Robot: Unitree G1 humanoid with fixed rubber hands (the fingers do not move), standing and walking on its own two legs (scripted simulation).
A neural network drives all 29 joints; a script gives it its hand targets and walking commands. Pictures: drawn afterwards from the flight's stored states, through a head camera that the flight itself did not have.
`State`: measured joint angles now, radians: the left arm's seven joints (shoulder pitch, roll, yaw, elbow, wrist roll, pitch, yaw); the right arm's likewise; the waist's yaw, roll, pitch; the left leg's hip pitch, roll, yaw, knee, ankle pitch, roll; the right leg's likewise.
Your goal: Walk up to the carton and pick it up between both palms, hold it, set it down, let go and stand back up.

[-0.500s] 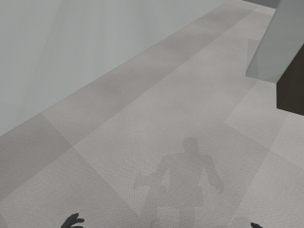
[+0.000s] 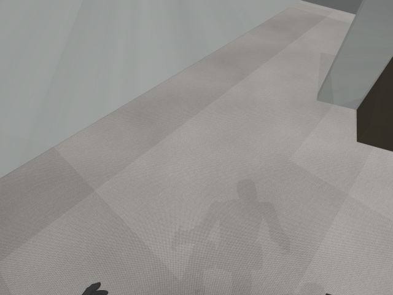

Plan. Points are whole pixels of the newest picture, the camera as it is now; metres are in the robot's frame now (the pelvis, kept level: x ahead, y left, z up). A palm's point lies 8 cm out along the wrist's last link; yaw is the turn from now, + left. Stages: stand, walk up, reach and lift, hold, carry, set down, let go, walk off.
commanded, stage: walk up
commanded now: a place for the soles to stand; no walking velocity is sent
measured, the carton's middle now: out of the picture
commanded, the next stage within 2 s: none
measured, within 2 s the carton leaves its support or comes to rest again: neither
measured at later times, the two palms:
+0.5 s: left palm (146, 267) +0.20 +0.13 -0.08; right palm out of the picture +0.03 -0.51 -0.10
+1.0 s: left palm (194, 212) +0.34 +0.02 -0.11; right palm out of the picture +0.16 -0.61 -0.07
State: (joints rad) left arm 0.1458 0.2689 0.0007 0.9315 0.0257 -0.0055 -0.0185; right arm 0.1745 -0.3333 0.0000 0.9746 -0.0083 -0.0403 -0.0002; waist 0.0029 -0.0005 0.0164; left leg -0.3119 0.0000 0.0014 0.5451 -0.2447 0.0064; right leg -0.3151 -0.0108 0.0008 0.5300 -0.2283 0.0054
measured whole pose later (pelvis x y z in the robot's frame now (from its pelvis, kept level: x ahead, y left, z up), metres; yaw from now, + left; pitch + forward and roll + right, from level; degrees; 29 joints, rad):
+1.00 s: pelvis +0.19 -0.26 +0.00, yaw -16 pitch -2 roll +0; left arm 0.27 0.40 0.07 0.87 0.05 0.03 -0.09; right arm 0.25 -0.49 0.00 0.95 -0.01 -0.10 -0.05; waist 0.00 -0.02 0.02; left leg -0.28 0.09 0.09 0.57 -0.27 0.03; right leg -0.36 0.10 0.03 1.12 -0.43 0.01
